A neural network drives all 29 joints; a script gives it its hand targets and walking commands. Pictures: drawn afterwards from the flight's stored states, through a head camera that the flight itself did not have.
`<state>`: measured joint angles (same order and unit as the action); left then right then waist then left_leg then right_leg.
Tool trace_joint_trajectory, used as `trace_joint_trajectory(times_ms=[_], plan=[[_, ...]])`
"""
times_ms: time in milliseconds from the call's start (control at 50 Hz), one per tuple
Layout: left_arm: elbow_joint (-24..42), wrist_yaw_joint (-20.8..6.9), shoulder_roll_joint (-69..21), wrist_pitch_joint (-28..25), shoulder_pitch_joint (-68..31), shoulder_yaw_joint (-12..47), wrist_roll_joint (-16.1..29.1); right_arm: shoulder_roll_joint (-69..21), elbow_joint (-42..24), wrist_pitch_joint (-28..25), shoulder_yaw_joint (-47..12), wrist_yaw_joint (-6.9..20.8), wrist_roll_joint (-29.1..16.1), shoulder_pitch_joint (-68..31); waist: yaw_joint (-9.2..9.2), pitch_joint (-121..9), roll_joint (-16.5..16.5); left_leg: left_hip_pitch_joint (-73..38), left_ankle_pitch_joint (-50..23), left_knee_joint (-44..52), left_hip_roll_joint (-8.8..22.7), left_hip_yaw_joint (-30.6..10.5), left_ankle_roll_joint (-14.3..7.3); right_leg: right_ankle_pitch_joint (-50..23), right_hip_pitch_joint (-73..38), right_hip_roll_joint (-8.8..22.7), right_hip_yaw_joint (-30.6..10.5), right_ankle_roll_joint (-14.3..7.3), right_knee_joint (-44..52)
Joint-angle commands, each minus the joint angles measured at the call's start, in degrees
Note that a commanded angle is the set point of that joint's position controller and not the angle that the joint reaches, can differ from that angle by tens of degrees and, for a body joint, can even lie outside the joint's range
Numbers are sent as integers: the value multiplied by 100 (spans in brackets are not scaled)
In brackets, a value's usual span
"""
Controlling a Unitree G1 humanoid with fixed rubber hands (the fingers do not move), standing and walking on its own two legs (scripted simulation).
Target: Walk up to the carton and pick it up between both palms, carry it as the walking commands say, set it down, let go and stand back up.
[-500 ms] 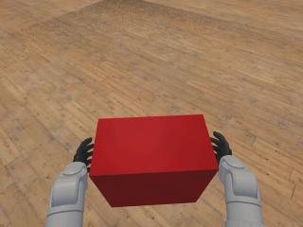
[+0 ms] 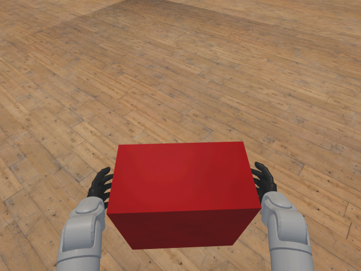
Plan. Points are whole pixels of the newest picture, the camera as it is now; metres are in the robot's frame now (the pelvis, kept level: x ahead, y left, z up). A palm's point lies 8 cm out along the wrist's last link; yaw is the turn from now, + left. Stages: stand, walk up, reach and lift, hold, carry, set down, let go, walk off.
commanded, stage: carry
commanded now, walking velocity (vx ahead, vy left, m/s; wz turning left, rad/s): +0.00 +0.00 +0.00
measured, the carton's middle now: (182, 201) +0.30 +0.00 -0.04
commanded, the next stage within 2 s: none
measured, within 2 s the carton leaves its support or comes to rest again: neither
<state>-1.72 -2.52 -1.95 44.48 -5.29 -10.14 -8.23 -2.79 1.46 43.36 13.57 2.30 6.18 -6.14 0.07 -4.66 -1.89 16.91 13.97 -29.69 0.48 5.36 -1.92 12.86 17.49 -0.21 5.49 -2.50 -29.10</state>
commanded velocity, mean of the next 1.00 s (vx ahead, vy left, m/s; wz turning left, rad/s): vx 0.00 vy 0.00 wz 0.00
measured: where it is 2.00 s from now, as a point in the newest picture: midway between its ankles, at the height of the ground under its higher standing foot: outside the picture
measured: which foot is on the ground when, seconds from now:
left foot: down 0.00-1.00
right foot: down 0.00-1.00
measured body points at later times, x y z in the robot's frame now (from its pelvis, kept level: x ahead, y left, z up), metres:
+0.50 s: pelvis -0.02 -0.01 +0.00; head -0.02 -0.01 +0.45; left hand +0.26 +0.18 +0.02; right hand +0.27 -0.20 +0.02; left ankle +0.02 +0.10 -0.74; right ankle +0.03 -0.09 -0.74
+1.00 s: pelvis -0.01 +0.02 +0.00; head -0.03 +0.01 +0.45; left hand +0.27 +0.21 +0.02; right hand +0.27 -0.17 +0.02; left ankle +0.02 +0.10 -0.74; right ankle +0.03 -0.09 -0.74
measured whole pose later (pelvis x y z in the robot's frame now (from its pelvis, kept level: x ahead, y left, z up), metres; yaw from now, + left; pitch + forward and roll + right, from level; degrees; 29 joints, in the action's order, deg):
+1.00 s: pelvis -0.01 +0.02 +0.00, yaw +0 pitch +1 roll -1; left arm -8.8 -2.9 -0.9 42.5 -7.2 -9.5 -9.9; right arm -1.9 8.2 42.4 13.4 2.9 8.9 -8.9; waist 0.1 -5.2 -1.4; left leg 17.5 12.8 -28.9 -0.4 6.0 -3.5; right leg 10.9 17.8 0.7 4.9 -1.0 -27.5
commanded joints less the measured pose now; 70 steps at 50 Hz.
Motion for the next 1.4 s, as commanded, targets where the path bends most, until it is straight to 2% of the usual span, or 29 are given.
trace_joint_trajectory(times_ms=[0, 100, 180, 200, 240, 340, 400, 420, 460, 540, 600, 640, 700, 820, 880, 900, 920, 960, 980, 1060, 1080, 1100, 1160, 1240, 1260, 1280, 1320, 1360, 1380], plan=[[722, -783, -3352, -340, -2510, 2920, 1004, -3438, -942, -151, -3397, 708, -811, -2586, -32, -1712, 447, -425, -1005, 97, 714, -621, -52, -2054, -841, 898, -800, -135, 167], [157, -846, -3355, -413, -2965, 2798, 953, -3508, -382, -199, -3330, 787, -885, -3557, 12, -1036, 272, 14, 148, 321, 619, -710, -84, 320, -279, 889, -1037, -156, 891], [708, -805, -3441, -510, -2953, 2942, 1043, -3753, -241, -261, -3166, 786, -783, -2717, -17, -1357, -475, -194, -369, 457, 633, -616, -32, -683, -585, 862, -900, -193, 553], [320, -815, -3204, -695, -2917, 2567, 775, -3640, 427, -453, -2798, 820, -492, -2509, 16, -1700, -284, -39, -270, 280, 629, -636, 18, -892, -823, 957, -998, -160, 643], [1201, -789, -3470, -589, -3743, 3184, 1227, -3886, -625, -358, -3370, 807, -997, -3356, -55, -1345, -267, -120, -248, 538, 691, -764, -53, -248, -560, 830, -852, -173, 591], [468, -852, -3477, -623, -3050, 2786, 1008, -3816, -343, -366, -3390, 742, -796, -3304, -19, -1438, 878, -127, 83, 111, 600, -625, -29, 76, -348, 924, -1157, -120, 1034], [1073, -817, -3683, -357, -2791, 3200, 1332, -3931, -1203, -97, -3736, 729, -1209, -3208, -14, -1457, 276, -128, 210, 490, 503, -586, -86, 954, -198, 930, -1026, -112, 1189], [634, -817, -3322, -391, -2630, 2821, 946, -3811, -355, -103, -3328, 765, -848, -2786, -3, -1422, 321, -370, 61, 554, 597, -656, -69, 729, -220, 808, -949, -48, 1011], [1149, -807, -3506, -489, -2571, 3039, 1188, -3568, -1329, -264, -3594, 697, -977, -2960, -5, -1955, 266, -303, -279, 339, 593, -596, -14, -312, -814, 824, -871, -70, 748], [1877, -735, -3161, -484, -2869, 3259, 1394, -3667, -1101, -230, -3577, 711, -1087, -2422, -33, -2295, -15, -721, -1345, 171, 762, -593, -32, -1620, -872, 820, -817, -132, 229], [1752, -718, -3398, -265, -2857, 3400, 1518, -3698, -1287, -3, -3706, 685, -1162, -2485, 1, -1862, 95, -400, -832, 32, 746, -599, 36, -1641, -859, 810, -841, -139, 379], [55, -746, -3113, -329, -1858, 2621, 676, -3263, 96, -88, -2895, 723, -438, -1843, 36, -1667, -188, -408, -1063, 355, 815, -742, -45, -946, -582, 778, -794, -74, 258], [1029, -787, -3272, -400, -2842, 3264, 1163, -3452, -976, -207, -3533, 727, -893, -2884, 4, -1552, 62, -353, -1075, 256, 905, -725, -94, -946, -737, 745, -707, -40, 394], [-204, -879, -3166, -606, -2642, 2555, 627, -3494, 93, -419, -3063, 831, -536, -2922, 13, -1430, 79, -167, -588, 452, 843, -867, -123, -663, -690, 783, -845, -82, 515], [807, -841, -3424, -600, -3249, 3132, 1120, -3656, -376, -345, -3315, 810, -801, -2938, -7, -1172, 40, -54, -102, 902, 788, -911, -166, -174, -489, 657, -775, 13, 540], [222, -876, -3572, -679, -3305, 2808, 975, -3780, 30, -381, -3109, 807, -660, -3168, -24, -1134, 570, 20, -17, 748, 744, -880, -131, -40, -425, 616, -730, 27, 611], [943, -874, -3541, -696, -3566, 3111, 1202, -3904, -377, -395, -3305, 801, -756, -3076, -27, -1324, 396, -200, -108, 625, 762, -840, -141, -69, -421, 659, -783, 31, 697], [294, -849, -3510, -780, -3087, 2720, 865, -3677, -54, -523, -3030, 813, -615, -3028, -33, -1501, 69, -137, -210, 767, 738, -928, -121, -67, -600, 644, -696, 43, 512], [1493, -842, -3488, -781, -3497, 3245, 1305, -3790, -1148, -490, -3666, 809, -1073, -3303, -52, -1674, 467, -241, -338, 524, 758, -885, -182, -451, -663, 714, -753, 17, 567], [549, -787, -3557, -572, -2710, 2971, 1009, -3559, -921, -434, -3363, 797, -929, -3117, 8, -2096, -153, -640, -579, 723, 858, -1056, -174, -108, -630, 691, -768, -29, 337], [1408, -769, -3702, -534, -2890, 3425, 1366, -3559, -1553, -352, -3580, 784, -1095, -3018, 3, -1855, -340, -429, -716, 852, 925, -1037, -115, -294, -615, 556, -634, 27, 258], [1728, -726, -3462, -470, -2727, 3341, 1332, -3795, -1426, -263, -3734, 762, -1191, -2597, 19, -2108, 50, -566, -1180, 520, 852, -814, -138, -855, -924, 777, -637, 1, 283], [1780, -723, -3348, -365, -3014, 3365, 1359, -3709, -1004, -93, -3463, 796, -1045, -2462, -7, -1973, -337, -854, -1529, 593, 990, -960, -176, -745, -619, 694, -740, 1, 130], [436, -800, -3057, -430, -2458, 2736, 765, -3249, -589, -247, -3133, 785, -643, -2691, -23, -1394, 374, -339, -984, 402, 776, -720, -130, -1055, -608, 806, -722, 28, 414], [508, -773, -3422, -392, -2222, 3059, 952, -3234, -931, -179, -3362, 797, -837, -2752, -4, -1433, -129, -465, -1041, 464, 753, -665, -158, -1023, -325, 878, -779, 9, 386], [898, -834, -3397, -403, -2879, 3186, 1161, -3369, -426, -125, -3261, 791, -718, -2457, -23, -1101, 144, -133, -512, 501, 739, -718, -87, -753, -425, 803, -710, -14, 475], [-423, -860, -3310, -522, -2589, 2509, 596, -3311, 141, -251, -2923, 763, -385, -2844, -15, -1203, 777, 0, -396, 607, 751, -939, -173, -462, -573, 750, -771, -34, 557], [14, -881, -3539, -508, -2903, 2948, 925, -3484, -357, -284, -3246, 801, -667, -3228, -8, -931, 190, -47, -174, 631, 764, -890, -203, -360, -372, 845, -820, -17, 631], [191, -879, -3385, -648, -3165, 2761, 842, -3588, -231, -385, -3220, 840, -692, -3376, -47, -1394, 715, -394, -384, 551, 831, -899, -177, -417, -522, 773, -791, 5, 593]])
